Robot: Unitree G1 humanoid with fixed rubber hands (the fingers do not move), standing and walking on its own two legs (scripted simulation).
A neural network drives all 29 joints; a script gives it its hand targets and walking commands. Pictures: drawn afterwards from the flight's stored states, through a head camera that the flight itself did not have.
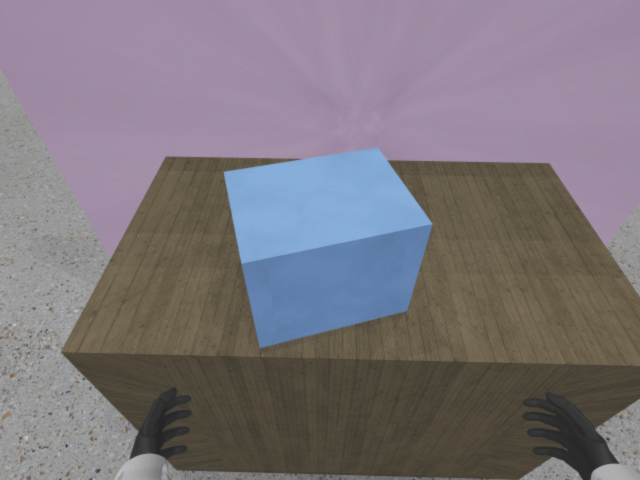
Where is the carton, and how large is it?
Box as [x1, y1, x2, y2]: [224, 147, 432, 347]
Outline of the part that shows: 377,147 224,172 243,273 260,347 404,311 407,309 432,224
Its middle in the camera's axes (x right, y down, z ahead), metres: +0.00 +0.00 +0.63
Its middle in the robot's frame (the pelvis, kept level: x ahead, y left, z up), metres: +0.46 +0.02 +0.02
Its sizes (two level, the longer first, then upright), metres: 0.257 0.196 0.206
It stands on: a pedestal, 0.70 m high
